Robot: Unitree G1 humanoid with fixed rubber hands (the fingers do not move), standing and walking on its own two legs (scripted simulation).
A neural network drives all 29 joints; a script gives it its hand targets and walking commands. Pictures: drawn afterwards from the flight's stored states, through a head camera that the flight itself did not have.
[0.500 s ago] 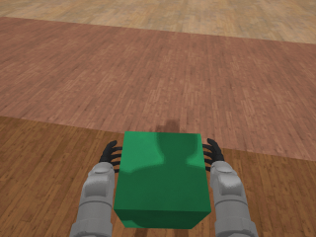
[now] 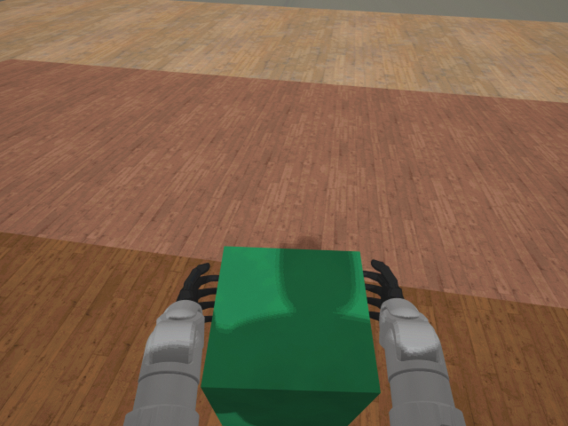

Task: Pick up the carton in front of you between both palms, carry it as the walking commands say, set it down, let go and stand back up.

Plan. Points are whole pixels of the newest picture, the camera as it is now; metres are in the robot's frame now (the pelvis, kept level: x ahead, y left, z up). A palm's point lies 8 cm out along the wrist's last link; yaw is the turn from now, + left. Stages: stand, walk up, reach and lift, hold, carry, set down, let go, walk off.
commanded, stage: hold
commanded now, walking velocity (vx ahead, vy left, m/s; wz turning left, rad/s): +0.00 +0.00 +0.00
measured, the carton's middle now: (287, 343) +0.28 +0.00 -0.05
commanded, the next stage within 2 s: carry in 1.14 s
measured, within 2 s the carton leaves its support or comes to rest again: neither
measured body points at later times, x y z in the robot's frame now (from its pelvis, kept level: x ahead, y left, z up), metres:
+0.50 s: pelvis -0.01 +0.00 +0.00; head -0.06 +0.00 +0.45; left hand +0.29 +0.15 +0.04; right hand +0.29 -0.15 +0.04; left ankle +0.00 +0.13 -0.75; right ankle +0.00 -0.13 -0.75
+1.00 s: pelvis -0.02 +0.00 +0.00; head -0.06 +0.00 +0.45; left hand +0.29 +0.15 +0.04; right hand +0.30 -0.16 +0.05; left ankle +0.00 +0.13 -0.75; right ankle -0.01 -0.13 -0.75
